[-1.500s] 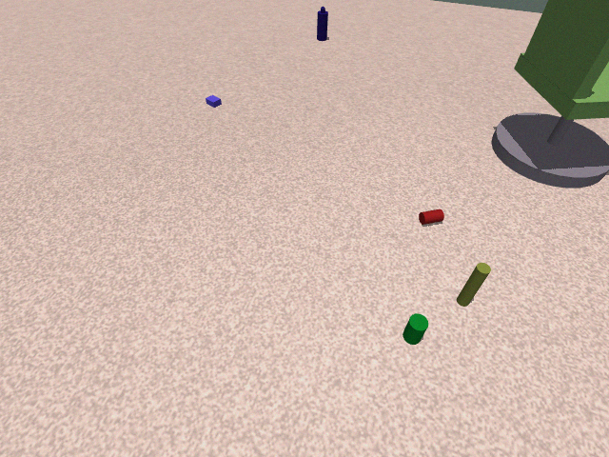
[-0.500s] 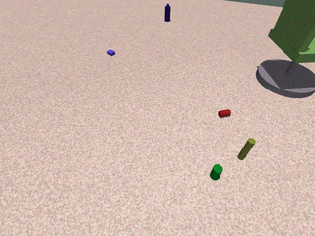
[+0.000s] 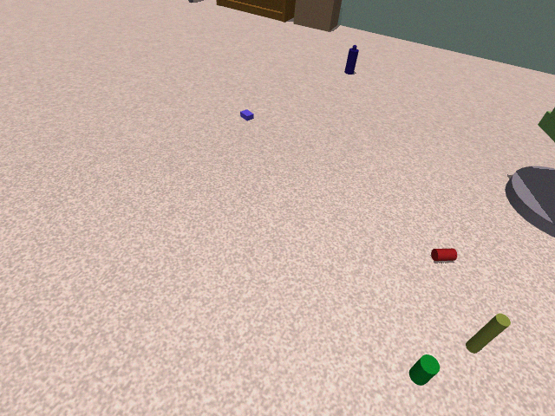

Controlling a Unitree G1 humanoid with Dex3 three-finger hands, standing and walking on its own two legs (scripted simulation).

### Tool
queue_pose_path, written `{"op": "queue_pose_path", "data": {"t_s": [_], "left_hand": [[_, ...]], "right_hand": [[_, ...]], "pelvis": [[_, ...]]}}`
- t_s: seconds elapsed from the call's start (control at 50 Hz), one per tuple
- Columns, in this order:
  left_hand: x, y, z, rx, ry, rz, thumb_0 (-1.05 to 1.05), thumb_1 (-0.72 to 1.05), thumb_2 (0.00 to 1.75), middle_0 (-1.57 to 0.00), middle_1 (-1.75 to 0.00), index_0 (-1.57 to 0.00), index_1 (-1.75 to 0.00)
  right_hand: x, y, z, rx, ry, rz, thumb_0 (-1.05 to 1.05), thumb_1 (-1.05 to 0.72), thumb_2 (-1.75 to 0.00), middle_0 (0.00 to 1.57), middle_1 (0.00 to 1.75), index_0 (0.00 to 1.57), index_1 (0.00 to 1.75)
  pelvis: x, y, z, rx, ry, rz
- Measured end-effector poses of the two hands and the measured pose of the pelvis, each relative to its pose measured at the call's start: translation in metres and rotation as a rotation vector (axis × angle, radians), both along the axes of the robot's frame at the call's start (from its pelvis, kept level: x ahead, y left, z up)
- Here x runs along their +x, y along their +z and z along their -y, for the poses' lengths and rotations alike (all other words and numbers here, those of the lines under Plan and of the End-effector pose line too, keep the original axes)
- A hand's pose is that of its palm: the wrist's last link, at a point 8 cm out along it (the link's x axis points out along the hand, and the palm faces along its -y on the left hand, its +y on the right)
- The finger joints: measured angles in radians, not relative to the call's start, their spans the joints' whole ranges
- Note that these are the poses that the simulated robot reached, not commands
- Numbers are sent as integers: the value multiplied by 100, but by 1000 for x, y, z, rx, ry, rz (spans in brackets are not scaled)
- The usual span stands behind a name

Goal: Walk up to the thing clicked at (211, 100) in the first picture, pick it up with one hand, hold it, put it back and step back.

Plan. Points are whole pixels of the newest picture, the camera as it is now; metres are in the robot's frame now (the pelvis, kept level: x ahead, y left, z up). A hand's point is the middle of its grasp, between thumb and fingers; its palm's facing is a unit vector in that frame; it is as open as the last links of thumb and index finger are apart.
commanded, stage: walk up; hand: left
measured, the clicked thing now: (246, 115) +2.17 +0.23 -0.74
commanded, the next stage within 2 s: none
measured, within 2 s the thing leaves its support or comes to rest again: neither
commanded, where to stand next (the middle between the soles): +1.75 -0.02 m, yaw +2 degrees
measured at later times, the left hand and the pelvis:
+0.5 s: hand (142, 277) +0.41 +0.29 -0.12, palm faces -0.09 -0.93 -0.35, open 7.4 cm; pelvis +0.28 +0.01 +0.00, yaw +1 degrees
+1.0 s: hand (158, 218) +0.62 +0.32 -0.17, palm faces +0.05 -0.94 -0.34, open 7.4 cm; pelvis +0.61 +0.03 -0.01, yaw +2 degrees
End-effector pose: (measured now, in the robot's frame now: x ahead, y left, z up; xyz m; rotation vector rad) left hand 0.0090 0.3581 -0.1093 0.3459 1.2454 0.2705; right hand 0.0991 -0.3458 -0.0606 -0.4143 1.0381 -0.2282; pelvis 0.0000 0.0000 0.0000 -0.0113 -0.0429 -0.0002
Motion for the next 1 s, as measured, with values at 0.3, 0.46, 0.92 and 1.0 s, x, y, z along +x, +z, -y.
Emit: {"op": "queue_pose_path", "data": {"t_s": [0.3,0.46,0.92,1.0], "left_hand": [[223,26,1,-116,-144,134,1,91,90,-20,-30,-21,-29],[354,27,14,-73,-164,133,1,91,90,-20,-30,-21,-29],[553,5,20,-69,11,69,1,90,90,-21,-30,-21,-30],[599,-20,-6,-58,29,27,1,91,90,-21,-30,-21,-30]], "right_hand": [[32,-3,-63,67,-132,-142,1,-90,-90,21,30,20,30],[110,-28,-50,90,-153,-253,1,-90,-90,21,30,20,30],[608,2,-46,41,150,72,0,-91,-90,20,30,20,30],[666,-5,-65,7,157,90,0,-91,-90,21,30,20,30]], "pelvis": [[137,27,-38,23,-8,8],[246,13,-22,33,5,-38],[554,7,-11,-42,44,-13],[612,-10,-30,-8,41,-21]]}}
